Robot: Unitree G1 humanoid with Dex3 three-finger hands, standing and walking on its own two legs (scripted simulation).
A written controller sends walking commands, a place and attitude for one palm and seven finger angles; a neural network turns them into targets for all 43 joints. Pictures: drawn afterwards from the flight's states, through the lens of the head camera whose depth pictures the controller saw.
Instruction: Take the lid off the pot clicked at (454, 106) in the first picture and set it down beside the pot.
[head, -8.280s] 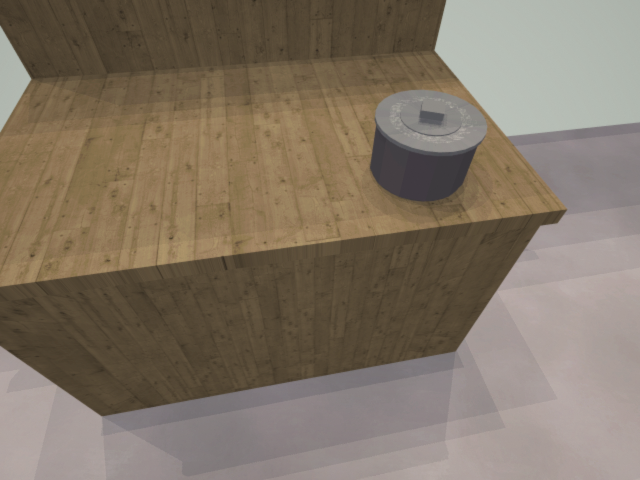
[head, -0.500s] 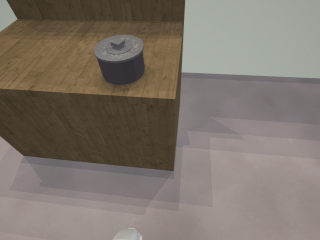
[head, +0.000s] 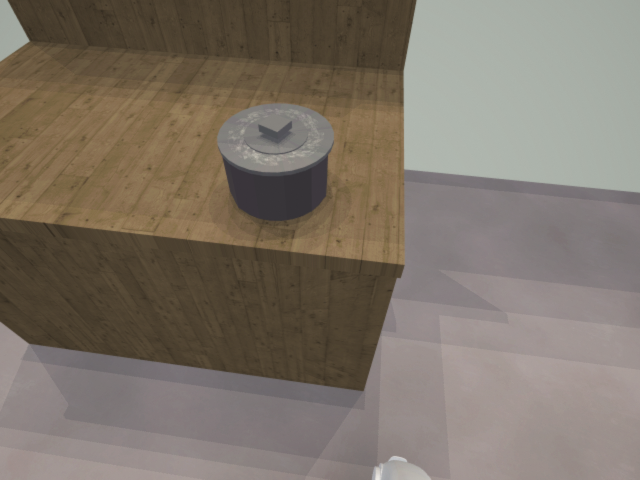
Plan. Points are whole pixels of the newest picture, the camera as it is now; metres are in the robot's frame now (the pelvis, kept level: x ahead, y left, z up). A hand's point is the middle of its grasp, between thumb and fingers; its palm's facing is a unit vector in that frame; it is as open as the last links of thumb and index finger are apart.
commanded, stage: take the last steps up to it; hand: left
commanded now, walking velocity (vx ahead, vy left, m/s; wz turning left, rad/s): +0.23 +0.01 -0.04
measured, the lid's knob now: (275, 126) +0.64 +0.13 +0.09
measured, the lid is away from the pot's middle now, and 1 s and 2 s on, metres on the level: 0.00 0.00 0.00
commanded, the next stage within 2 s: come to a stop and stand still in 0.16 s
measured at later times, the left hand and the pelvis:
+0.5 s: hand (207, 433) +0.21 +0.19 -0.17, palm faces +0.01 -0.97 -0.25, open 7.3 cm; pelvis +0.17 +0.00 +0.00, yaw -2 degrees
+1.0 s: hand (207, 451) +0.19 +0.19 -0.19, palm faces -0.06 -0.96 -0.28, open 7.4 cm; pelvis +0.14 +0.00 -0.03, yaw -3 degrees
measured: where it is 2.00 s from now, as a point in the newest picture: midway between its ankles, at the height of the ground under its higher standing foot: outside the picture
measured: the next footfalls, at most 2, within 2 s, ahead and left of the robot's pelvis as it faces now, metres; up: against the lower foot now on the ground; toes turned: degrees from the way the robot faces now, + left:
right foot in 0.16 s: +0.20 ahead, -0.10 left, +0.00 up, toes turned -8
left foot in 0.56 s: +0.23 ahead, +0.13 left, +0.00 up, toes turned -1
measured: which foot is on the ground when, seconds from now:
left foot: down 0.00-0.18, up 0.20-0.54, down 0.56-1.00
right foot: up 0.00-0.14, down 0.16-0.56, up 0.58-0.88, down 0.90-1.00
